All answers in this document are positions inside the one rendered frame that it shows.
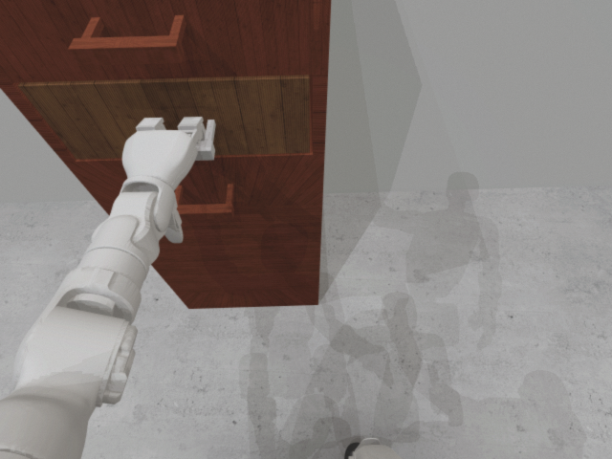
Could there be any left robot upper arm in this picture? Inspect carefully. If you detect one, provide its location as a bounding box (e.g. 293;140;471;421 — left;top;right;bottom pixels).
0;306;138;459

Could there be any cabinet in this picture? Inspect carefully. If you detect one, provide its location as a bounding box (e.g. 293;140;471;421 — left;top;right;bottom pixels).
0;0;331;309

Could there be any handle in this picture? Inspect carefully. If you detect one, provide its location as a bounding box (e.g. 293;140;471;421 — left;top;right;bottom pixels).
68;35;184;66
195;120;216;161
177;204;234;220

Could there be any drawer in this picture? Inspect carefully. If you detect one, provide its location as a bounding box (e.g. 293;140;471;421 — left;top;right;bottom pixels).
18;75;310;160

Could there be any right robot shin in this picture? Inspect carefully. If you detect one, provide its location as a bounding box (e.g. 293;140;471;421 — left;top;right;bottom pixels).
355;438;381;451

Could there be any robot left forearm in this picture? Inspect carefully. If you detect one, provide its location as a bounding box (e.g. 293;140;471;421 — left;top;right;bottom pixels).
12;176;176;390

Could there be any left robot hand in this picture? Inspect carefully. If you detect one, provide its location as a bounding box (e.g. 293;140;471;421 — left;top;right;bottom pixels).
122;117;206;243

